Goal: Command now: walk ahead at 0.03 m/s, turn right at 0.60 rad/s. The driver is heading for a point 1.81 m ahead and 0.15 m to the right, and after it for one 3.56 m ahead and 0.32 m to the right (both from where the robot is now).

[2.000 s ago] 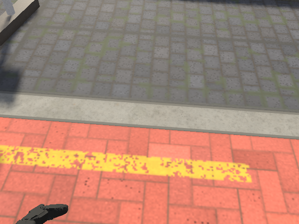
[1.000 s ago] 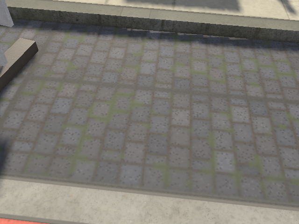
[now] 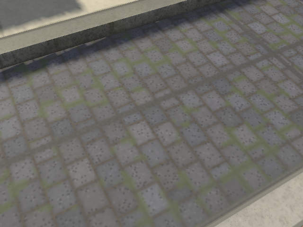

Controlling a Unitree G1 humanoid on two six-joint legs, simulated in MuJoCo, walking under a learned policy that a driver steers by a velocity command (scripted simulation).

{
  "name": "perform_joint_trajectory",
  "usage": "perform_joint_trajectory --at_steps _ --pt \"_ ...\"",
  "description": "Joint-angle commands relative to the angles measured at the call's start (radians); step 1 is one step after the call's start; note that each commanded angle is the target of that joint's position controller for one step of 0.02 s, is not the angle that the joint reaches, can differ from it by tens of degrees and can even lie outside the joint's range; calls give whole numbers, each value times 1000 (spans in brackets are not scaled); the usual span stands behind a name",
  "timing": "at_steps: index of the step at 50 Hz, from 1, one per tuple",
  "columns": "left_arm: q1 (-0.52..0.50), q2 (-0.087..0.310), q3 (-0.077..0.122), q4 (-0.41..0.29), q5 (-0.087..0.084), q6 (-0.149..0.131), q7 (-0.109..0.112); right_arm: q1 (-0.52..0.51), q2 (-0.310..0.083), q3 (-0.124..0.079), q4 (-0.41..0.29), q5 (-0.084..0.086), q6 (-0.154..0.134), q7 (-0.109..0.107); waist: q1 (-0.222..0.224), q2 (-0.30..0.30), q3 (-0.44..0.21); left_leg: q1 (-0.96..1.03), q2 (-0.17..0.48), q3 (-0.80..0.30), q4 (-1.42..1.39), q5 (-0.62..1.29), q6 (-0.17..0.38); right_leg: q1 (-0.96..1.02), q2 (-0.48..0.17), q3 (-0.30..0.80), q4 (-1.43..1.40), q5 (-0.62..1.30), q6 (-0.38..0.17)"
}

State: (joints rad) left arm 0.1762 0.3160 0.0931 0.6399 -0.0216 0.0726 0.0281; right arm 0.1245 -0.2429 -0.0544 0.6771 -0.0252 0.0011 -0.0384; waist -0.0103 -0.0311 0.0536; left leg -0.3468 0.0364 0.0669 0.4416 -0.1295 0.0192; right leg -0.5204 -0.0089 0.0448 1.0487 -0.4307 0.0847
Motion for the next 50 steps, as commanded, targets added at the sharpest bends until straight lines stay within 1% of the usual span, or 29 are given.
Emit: perform_joint_trajectory --at_steps 1,4,5,6,7,8,9,10,11,12,13,14,15,18,21,24,26,28,29,30,31,32,33,34,35,36,38,44,50 --pt "-3 47 6 -87 4 -13 -11 -36 -185 -55 -62 7 -3 -5 -7 209 -189 177 253 -155 -139 191 215 59 -31 -38 -131 30 -14" --pt "10 66 14 -92 4 -9 -27 -34 -203 -62 -49 21 1 2 -4 223 -181 169 275 -133 -127 133 201 134 -27 -72 -259 51 -48" --pt "25 67 17 -91 5 -8 -32 -38 -207 -64 -45 28 3 3 7 219 -178 164 277 -122 -109 116 186 167 -21 -85 -326 79 -66" --pt "59 62 20 -79 6 -8 -37 -49 -208 -64 -41 38 6 4 31 210 -177 145 270 -98 -75 92 160 225 -7 -108 -428 145 -90" --pt "102 67 27 -60 8 -8 -38 -36 -193 -62 -29 45 9 3 44 190 -176 104 249 -65 -21 42 117 304 20 -120 -518 193 -121" --pt "136 100 40 -53 13 -10 -32 10 -157 -57 -7 44 13 8 44 88 -142 -7 198 6 107 -80 35 394 -12 -24 -630 287 -166" --pt "150 218 63 -76 16 -15 -12 24 -89 -35 -35 -3 15 17 6 -245 -121 -291 54 114 446 -448 -82 519 -290 371 -688 573 -283" --pt "130 253 64 -104 52 -36 -18 -87 -128 -47 -84 1 5 6 66 -254 -128 -380 -31 -57 634 -553 -92 391 -386 509 -730 598 -441" --pt "94 218 54 -102 63 -56 -22 -123 -157 -57 -85 18 4 -1 63 -166 -111 -382 -14 -115 713 -469 -76 359 -330 439 -750 486 -414" --pt "37 184 43 -100 45 -67 -19 -99 -168 -65 -69 23 7 -6 26 -131 -90 -386 -2 -130 713 -366 -64 346 -270 364 -742 428 -347" --pt "-2 147 32 -104 25 -68 -13 -71 -165 -69 -42 13 10 -14 10 -97 -102 -377 6 -136 709 -303 -68 354 -229 321 -727 406 -301" --pt "-25 130 23 -108 13 -66 -8 -49 -165 -71 -35 6 12 -17 -2 -112 -109 -353 -2 -131 726 -255 -78 340 -207 292 -717 464 -291" --pt "-22 117 16 -109 15 -63 -2 -41 -157 -71 -33 8 10 -13 -8 -115 -129 -323 -15 -128 748 -226 -85 336 -190 280 -708 513 -292" --pt "6 111 12 -101 20 -62 8 -42 -133 -60 -32 21 5 -4 3 -99 -157 -313 -30 -129 663 -184 -98 398 -173 268 -689 558 -296" --pt "20 112 11 -93 22 -57 13 -66 -112 -46 -34 25 4 5 27 -115 -162 -255 -21 -125 492 -182 -106 424 -172 277 -674 524 -295" --pt "14 119 9 -89 31 -50 4 -66 -114 -40 -34 31 2 17 42 -129 -147 -144 -18 -113 380 -237 -98 368 -179 305 -665 493 -314" --pt "7 118 6 -84 31 -46 -4 -59 -121 -39 -34 35 -1 24 48 -129 -136 -85 -23 -104 315 -263 -89 343 -183 332 -654 509 -322" --pt "-10 104 -2 -78 26 -44 -9 -42 -116 -36 -31 36 -8 31 36 -121 -131 -25 -25 -100 207 -244 -78 340 -176 353 -633 540 -316" --pt "-29 90 -9 -76 20 -44 -9 -17 -104 -33 -22 34 -13 36 12 -110 -132 36 -29 -91 91 -169 -67 328 -156 346 -615 543 -297" --pt "-32 73 -15 -71 14 -45 -8 11 -94 -29 -13 25 -19 41 -11 -92 -133 127 -26 -91 -57 -14 -50 299 -129 334 -607 510 -262" --pt "2 50 -22 -64 25 -52 -7 28 -127 -32 -15 7 -24 40 1 -43 -153 229 43 -151 -78 126 -24 251 -92 308 -581 404 -207" --pt "62 35 -25 -60 46 -62 -10 30 -207 -46 -26 -7 -24 36 58 127 -174 286 174 -263 -43 343 40 190 7 208 -479 219 -149" --pt "51 35 -22 -61 43 -67 -10 -22 -166 -33 -12 -9 -25 39 81 252 -149 163 221 -334 -71 257 141 221 39 123 -511 86 -101" --pt "33 64 -17 -49 50 -66 -8 -72 -104 -14 -34 -2 -29 42 70 213 -128 129 187 -310 -88 152 139 270 17 118 -529 123 -79" --pt "-8 63 -14 -52 47 -64 -8 -60 -104 -15 -28 3 -32 42 47 198 -124 134 137 -271 -77 63 96 278 23 110 -539 188 -79" --pt "-23 56 -13 -50 45 -55 -7 -44 -118 -16 -28 6 -37 42 33 174 -113 126 107 -240 -72 12 67 286 22 115 -541 231 -84" --pt "-16 42 -14 -48 40 -50 -13 -28 -127 -15 -23 8 -45 38 29 134 -91 115 80 -207 -60 -41 38 291 12 130 -559 282 -99" --pt "5 23 -12 -21 36 -61 -12 5 -104 -5 -25 11 -36 32 6 38 -80 134 41 -166 -17 -61 28 280 4 147 -579 324 -102" --pt "27 20 -10 -5 35 -66 -3 10 -90 2 -19 13 -34 37 5 13 -79 134 23 -150 -4 -52 24 293 -3 155 -582 346 -96"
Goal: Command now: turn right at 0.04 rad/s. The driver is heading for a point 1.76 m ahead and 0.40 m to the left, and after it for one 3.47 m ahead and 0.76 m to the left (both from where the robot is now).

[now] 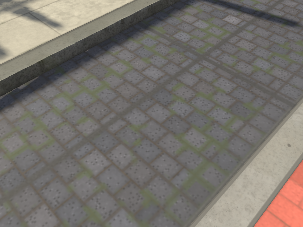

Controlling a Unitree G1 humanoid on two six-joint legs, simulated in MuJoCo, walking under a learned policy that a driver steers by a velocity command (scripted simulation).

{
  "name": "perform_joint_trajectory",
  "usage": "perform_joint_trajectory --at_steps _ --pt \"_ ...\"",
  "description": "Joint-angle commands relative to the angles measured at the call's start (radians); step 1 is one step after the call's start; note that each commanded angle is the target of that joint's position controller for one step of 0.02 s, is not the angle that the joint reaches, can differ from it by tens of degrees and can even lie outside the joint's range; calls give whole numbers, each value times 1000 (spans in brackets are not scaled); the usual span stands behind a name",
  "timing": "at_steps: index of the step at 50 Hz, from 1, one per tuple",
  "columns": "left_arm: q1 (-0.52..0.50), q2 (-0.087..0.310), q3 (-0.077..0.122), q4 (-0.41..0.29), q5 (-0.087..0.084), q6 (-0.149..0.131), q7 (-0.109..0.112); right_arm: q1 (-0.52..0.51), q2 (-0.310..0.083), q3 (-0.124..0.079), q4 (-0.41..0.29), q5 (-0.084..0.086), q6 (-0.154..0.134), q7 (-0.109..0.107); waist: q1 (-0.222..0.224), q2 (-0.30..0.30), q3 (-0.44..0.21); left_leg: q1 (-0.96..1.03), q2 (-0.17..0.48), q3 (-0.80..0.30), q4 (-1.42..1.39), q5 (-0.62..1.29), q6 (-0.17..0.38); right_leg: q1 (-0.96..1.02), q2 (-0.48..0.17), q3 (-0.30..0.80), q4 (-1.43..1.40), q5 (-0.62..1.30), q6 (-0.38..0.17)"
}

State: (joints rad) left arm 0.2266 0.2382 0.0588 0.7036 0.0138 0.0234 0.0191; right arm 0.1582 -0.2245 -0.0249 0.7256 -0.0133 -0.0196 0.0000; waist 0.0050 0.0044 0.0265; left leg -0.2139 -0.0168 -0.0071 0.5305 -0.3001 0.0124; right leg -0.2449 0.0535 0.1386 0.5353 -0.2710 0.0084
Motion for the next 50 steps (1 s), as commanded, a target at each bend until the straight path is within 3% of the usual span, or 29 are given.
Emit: perform_joint_trajectory --at_steps 1,23,50 --pt "-20 97 25 -67 0 -17 7 -22 -107 -27 -66 1 -14 0 -9 -22 -51 0 74 -74 -93 120 30 21 -67 61 -68 190 -19" --pt "14 76 24 15 -3 -13 34 28 -102 -18 40 7 -23 -4 -7 -3 -24 -21 68 -83 -136 110 40 69 -65 44 -74 218 6" --pt "45 84 11 271 -12 -21 46 82 -119 -6 220 13 -9 -15 -18 1 6 29 61 -91 -194 160 58 68 -65 10 -129 208 24"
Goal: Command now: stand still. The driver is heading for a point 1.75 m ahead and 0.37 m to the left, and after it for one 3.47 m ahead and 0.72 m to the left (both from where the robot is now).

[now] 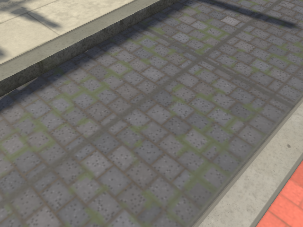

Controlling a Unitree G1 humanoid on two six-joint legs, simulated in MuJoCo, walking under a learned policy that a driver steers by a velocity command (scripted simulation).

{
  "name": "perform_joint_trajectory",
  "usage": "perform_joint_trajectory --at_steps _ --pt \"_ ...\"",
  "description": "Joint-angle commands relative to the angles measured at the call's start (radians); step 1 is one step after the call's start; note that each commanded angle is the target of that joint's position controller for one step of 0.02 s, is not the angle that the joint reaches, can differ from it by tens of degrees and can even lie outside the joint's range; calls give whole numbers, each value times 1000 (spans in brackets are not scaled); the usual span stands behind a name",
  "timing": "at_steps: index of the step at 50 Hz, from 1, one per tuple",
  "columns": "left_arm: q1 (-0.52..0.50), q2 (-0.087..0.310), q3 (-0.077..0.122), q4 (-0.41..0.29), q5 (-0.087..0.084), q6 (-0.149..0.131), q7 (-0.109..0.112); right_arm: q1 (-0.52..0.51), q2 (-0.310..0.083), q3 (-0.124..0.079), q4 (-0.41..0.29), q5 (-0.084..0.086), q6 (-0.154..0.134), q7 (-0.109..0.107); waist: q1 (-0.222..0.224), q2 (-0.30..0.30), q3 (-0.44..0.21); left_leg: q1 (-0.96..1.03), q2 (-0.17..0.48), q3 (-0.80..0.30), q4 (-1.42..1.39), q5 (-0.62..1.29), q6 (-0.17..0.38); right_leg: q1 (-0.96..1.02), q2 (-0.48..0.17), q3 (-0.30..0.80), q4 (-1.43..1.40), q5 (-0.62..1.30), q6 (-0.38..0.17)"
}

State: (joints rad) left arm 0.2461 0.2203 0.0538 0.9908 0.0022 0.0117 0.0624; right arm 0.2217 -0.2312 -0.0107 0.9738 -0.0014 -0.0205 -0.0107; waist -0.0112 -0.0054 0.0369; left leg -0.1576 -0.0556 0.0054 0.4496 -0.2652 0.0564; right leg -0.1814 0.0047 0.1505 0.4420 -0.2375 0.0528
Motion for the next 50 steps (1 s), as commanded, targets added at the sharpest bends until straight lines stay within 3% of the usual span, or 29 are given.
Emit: perform_joint_trajectory --at_steps 1,6,8,9,11,13,16,19,21,22,23,24,25,26,27,29,30,34,38,41,44,46,47,48,49,50 --pt "26 102 15 -8 -1 -9 3 21 -113 -20 -24 1 -7 -4 -1 10 -4 -27 99 -103 -113 126 14 3 -17 -3 -37 174 -21" --pt "28 100 9 26 -1 -10 3 35 -112 -17 -6 1 -5 -6 -2 9 0 -24 96 -100 -114 133 14 -1 -17 -9 -42 170 -22" --pt "37 81 2 42 -4 -8 4 57 -120 -19 10 5 -1 -11 -8 38 -9 -24 97 -123 -160 -163 32 -20 21 -58 -1 -9 -27" --pt "19 85 3 35 -9 -11 3 68 -161 -31 10 13 2 -16 -19 89 15 -26 133 -190 -201 -350 68 -88 53 -102 80 -136 -32" --pt "-62 97 -1 -11 -15 -39 -7 112 -223 -53 13 18 -4 -23 -49 166 93 -39 325 -442 -329 -553 178 -253 9 -126 262 -191 -48" --pt "-94 108 4 -26 -25 -67 -25 129 -215 -57 10 6 -26 -24 -51 137 137 12 409 -536 -370 -450 236 -412 -61 -89 459 -247 -63" --pt "-88 103 8 -20 -32 -100 -48 106 -180 -53 -15 26 -40 -18 -29 74 97 103 347 -391 -350 -257 180 -444 -100 -109 379 -192 -79" --pt "-94 73 1 -16 -31 -115 -62 112 -207 -60 -17 32 -31 -13 -17 112 44 2 258 -228 -304 -142 151 -210 -44 -191 173 -91 -60" --pt "-4 82 7 22 -33 -111 -66 101 -218 -61 -23 40 -22 -10 34 99 26 -135 232 -186 -236 -164 138 5 4 -242 62 48 -52" --pt "65 97 16 48 -34 -105 -62 101 -201 -54 -26 37 -23 -7 65 82 8 -196 214 -177 -182 -172 124 108 23 -247 50 42 -55" --pt "148 122 27 67 -38 -102 -56 87 -161 -40 -33 30 -28 -3 110 49 -12 -267 178 -134 -58 -128 90 221 -10 -190 12 8 -76" --pt "260 201 43 79 -29 -103 -47 58 -76 -13 -61 10 -38 8 148 -163 -57 -380 83 -9 318 -137 16 318 -227 113 -120 -145 -147" --pt "337 303 57 89 -11 -112 -61 62 -48 -11 -110 21 -60 5 133 -312 -87 -598 -18 -14 589 -308 -3 388 -414 558 -278 -362 -308" --pt "255 246 38 78 -4 -129 -71 46 -124 -25 -118 50 -75 5 101 -182 -17 -677 60 -102 743 -272 19 305 -440 601 -304 -517 -344" --pt "157 178 17 42 -9 -139 -77 28 -159 -33 -123 61 -84 12 70 -133 53 -715 111 -113 766 -157 39 251 -384 467 -306 -471 -301" --pt "55 136 -3 7 -8 -139 -88 33 -165 -44 -105 32 -88 14 26 -94 64 -650 168 -92 682 6 30 180 -282 238 -316 -193 -229" --pt "59 114 -11 7 -4 -133 -87 27 -163 -48 -103 24 -84 19 20 -96 61 -604 182 -78 639 58 18 153 -244 148 -324 -72 -206" --pt "153 138 -10 32 2 -121 -67 -54 -109 -40 -133 15 -67 25 38 -63 54 -611 179 -21 507 187 -39 148 -202 1 -335 246 -230" --pt "184 159 -10 28 -3 -114 -50 -226 -75 -24 -197 20 -71 31 78 -64 79 -532 142 22 231 330 -54 109 -176 -74 -367 293 -223" --pt "236 162 -7 45 -14 -107 -47 -305 -74 -19 -228 26 -74 44 91 -59 105 -512 122 22 125 359 -36 169 -206 -85 -364 302 -226" --pt "234 174 4 48 -19 -93 -43 -330 -95 -23 -253 27 -83 61 63 -62 96 -504 114 8 70 299 3 283 -253 -92 -300 416 -213" --pt "196 204 15 31 -9 -81 -40 -248 -135 -40 -236 28 -85 67 6 -97 13 -374 68 44 79 229 38 343 -260 -126 -186 705 -190" --pt "181 208 18 24 0 -71 -39 -139 -167 -58 -206 29 -81 65 -52 -112 -68 -231 28 73 90 204 63 345 -242 -156 -43 884 -175" --pt "176 195 13 13 9 -63 -38 25 -204 -82 -155 32 -74 60 -127 -99 -166 -5 12 75 85 221 94 266 -198 -196 171 920 -145" --pt "204 162 -2 -16 30 -66 -36 187 -272 -100 -122 25 -64 50 -156 40 -293 312 191 -184 111 199 156 6 -143 -226 490 578 -117" --pt "339 7 -45 -15 27 -97 -60 222 -312 -106 -101 21 -63 60 -56 321 -430 608 406 -738 -61 -90 344 -384 65 -154 827 -249 -58"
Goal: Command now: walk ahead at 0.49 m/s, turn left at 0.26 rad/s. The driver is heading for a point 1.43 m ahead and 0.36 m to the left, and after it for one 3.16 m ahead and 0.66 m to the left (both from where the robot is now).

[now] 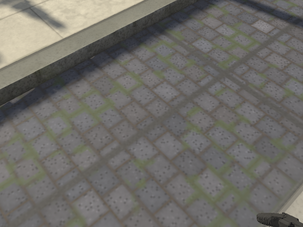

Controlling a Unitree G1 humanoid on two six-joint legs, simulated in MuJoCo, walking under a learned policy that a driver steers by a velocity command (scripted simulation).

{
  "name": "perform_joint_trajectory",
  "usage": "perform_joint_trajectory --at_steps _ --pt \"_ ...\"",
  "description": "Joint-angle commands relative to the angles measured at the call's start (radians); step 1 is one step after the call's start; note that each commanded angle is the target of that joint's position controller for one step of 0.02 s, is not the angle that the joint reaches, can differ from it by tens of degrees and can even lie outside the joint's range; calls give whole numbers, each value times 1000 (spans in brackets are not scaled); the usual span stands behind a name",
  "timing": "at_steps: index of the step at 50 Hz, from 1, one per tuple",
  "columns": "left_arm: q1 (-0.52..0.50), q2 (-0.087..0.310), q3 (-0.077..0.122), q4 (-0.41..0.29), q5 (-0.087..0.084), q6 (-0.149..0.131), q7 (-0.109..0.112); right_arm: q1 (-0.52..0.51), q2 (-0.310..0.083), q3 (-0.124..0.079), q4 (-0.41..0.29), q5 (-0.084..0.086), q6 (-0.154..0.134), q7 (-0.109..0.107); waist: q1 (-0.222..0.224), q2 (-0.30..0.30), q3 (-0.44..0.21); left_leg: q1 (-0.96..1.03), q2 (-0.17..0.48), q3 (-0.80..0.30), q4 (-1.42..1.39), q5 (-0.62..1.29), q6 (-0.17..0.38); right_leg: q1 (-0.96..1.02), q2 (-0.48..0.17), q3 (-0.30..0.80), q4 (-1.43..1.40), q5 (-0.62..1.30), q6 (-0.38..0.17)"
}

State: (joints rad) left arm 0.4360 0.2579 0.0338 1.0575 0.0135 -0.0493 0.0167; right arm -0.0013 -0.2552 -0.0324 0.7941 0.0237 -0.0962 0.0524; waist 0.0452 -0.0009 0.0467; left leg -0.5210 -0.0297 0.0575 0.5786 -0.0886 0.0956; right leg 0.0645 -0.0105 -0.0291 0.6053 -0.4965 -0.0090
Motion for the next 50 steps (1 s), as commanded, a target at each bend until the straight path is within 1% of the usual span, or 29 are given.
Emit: perform_joint_trajectory --at_steps 1,2,3,4,5,7,10,14,17,20,21,22,23,24,25,26,27,28,29,30,32,35,40,44,45,47,48,49,50 --pt "49 76 -4 -88 -20 -75 -25 408 -190 -62 72 -4 11 -6 -155 200 -367 932 352 -852 -296 -340 263 -751 39 152 775 -37 -24" --pt "-71 133 10 -137 -49 -100 -29 323 -165 -55 52 -9 4 -10 -143 149 -207 789 324 -703 -313 -253 223 -814 -6 141 776 47 -42" --pt "-133 142 10 -157 -45 -113 -20 245 -155 -52 29 -14 -4 -10 -111 16 -144 633 290 -593 -334 -116 204 -771 -52 135 719 137 -47" --pt "-155 143 20 -164 -31 -113 -12 201 -138 -47 15 -22 -8 -8 -75 -27 -97 507 255 -506 -349 5 196 -721 -80 127 648 181 -40" --pt "-141 138 24 -173 -22 -104 -8 183 -120 -40 8 -32 -10 -9 -39 -8 -94 434 230 -460 -372 63 194 -659 -102 136 609 202 -34" --pt "-136 108 24 -193 -12 -83 -4 190 -124 -41 6 -19 -6 -16 -12 23 -66 348 209 -409 -412 83 203 -630 -114 125 514 197 -8" --pt "-255 99 21 -252 4 -65 3 252 -168 -55 13 -11 -2 -42 -36 33 -7 258 182 -350 -449 57 202 -667 -104 94 314 321 44" --pt "-427 76 10 -312 -4 -74 -7 323 -189 -64 20 -3 13 -61 -97 56 2 208 117 -288 -419 18 130 -564 -32 71 -6 593 61" --pt "-488 97 13 -348 -20 -78 -15 374 -182 -65 34 7 22 -64 -117 71 -14 271 143 -343 -367 -26 110 -522 -10 95 -86 619 61" --pt "-480 145 28 -363 -25 -89 -24 377 -184 -70 26 5 34 -73 -92 93 -30 384 183 -431 -266 -26 89 -491 -10 123 -148 506 36" --pt "-441 157 34 -357 -26 -95 -25 368 -183 -71 20 1 39 -74 -67 108 -42 396 184 -448 -224 2 81 -441 -8 114 -165 460 19" --pt "-352 178 47 -335 -22 -99 -21 359 -161 -64 10 -2 42 -73 -23 108 -85 384 145 -438 -140 47 59 -318 -11 101 -201 436 -9" --pt "-212 221 62 -319 -6 -104 -14 349 -110 -44 -11 -12 40 -67 42 60 -210 302 86 -383 82 11 29 -88 -121 188 -173 405 -67" --pt "-84 306 85 -305 6 -93 -8 444 -35 -23 -37 -9 30 -64 33 -169 -361 5 -55 -238 413 -295 -43 273 -345 516 -187 324 -188" --pt "-53 280 83 -277 -10 -78 -17 503 -66 -20 -53 17 22 -62 9 -349 -393 -220 -31 -213 629 -521 -55 339 -457 832 -281 103 -265" --pt "-117 178 59 -310 -13 -76 -20 439 -168 -45 -40 27 27 -66 27 -182 -251 -273 29 -244 709 -438 -60 215 -405 717 -309 38 -220" --pt "-168 140 47 -320 -11 -71 -20 360 -184 -53 -53 19 35 -67 25 -96 -155 -259 66 -210 704 -349 -66 87 -355 541 -317 131 -176" --pt "-215 120 39 -318 -6 -68 -23 325 -168 -55 -63 8 40 -68 4 -64 -89 -225 94 -198 660 -286 -75 -28 -304 428 -347 249 -161" --pt "-239 103 34 -314 -1 -67 -23 312 -153 -60 -71 2 46 -64 -18 -86 -57 -193 121 -196 616 -246 -76 -95 -268 345 -373 318 -149" --pt "-246 108 36 -308 2 -68 -23 319 -129 -58 -77 6 53 -58 -31 -110 -44 -155 137 -182 595 -220 -79 -144 -248 282 -401 354 -144" --pt "-234 121 45 -293 -4 -77 -24 305 -94 -52 -97 7 64 -52 -35 -102 -37 -155 149 -161 565 -183 -87 -169 -242 202 -438 434 -165" --pt "-218 153 58 -274 -7 -79 -20 247 -81 -49 -137 1 68 -47 -31 -70 -25 -208 158 -164 450 -88 -99 -144 -255 115 -463 540 -185" --pt "-186 189 67 -258 -14 -62 -12 105 -61 -36 -192 1 54 -16 18 -51 6 -168 140 -91 190 113 -84 -106 -235 -42 -464 596 -157" --pt "-108 211 72 -220 -34 -40 -16 0 -53 -28 -249 1 52 1 41 -43 43 -153 109 -50 74 41 -47 -20 -272 -72 -433 646 -148" --pt "-100 218 74 -212 -39 -34 -17 -6 -59 -30 -257 0 51 4 32 -49 43 -137 95 -39 53 -4 -31 5 -283 -77 -411 702 -145" --pt "-106 249 80 -205 -45 -24 -14 37 -95 -46 -258 -7 51 4 -20 -85 -5 -12 38 4 21 -95 9 34 -289 -102 -299 1000 -130" --pt "-117 257 79 -202 -46 -17 -11 140 -131 -67 -233 -10 52 1 -92 -88 -72 146 0 25 -24 -79 35 18 -271 -131 -160 1131 -112" --pt "-115 238 69 -203 -43 -15 -6 299 -183 -96 -183 -8 55 -11 -171 -69 -160 405 -24 22 -66 -3 64 -93 -232 -165 34 1111 -81" --pt "-105 175 41 -234 -7 -24 -6 463 -274 -122 -150 -10 66 -33 -217 78 -289 738 179 -249 -23 85 125 -372 -176 -177 369 682 -38"
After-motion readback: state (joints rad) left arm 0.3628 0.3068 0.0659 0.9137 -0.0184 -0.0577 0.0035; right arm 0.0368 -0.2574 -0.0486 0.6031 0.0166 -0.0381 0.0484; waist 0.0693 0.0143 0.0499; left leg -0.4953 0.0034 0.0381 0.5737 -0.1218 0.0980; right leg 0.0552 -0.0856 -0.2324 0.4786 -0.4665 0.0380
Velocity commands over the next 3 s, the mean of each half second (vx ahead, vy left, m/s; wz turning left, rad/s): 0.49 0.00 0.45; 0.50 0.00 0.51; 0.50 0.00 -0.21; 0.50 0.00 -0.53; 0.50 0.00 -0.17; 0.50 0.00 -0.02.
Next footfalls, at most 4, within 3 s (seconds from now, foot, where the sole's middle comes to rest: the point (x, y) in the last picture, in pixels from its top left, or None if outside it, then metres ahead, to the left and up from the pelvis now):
0.46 right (188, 224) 0.46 -0.10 -0.75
0.98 left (107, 188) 0.60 0.26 -0.75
1.54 right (128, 120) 0.98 0.20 -0.75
2.02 left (89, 87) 1.21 0.45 -0.75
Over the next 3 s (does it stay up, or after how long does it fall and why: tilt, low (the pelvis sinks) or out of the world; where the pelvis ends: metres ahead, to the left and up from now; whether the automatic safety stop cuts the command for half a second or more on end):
stays up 1.55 0.32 0.03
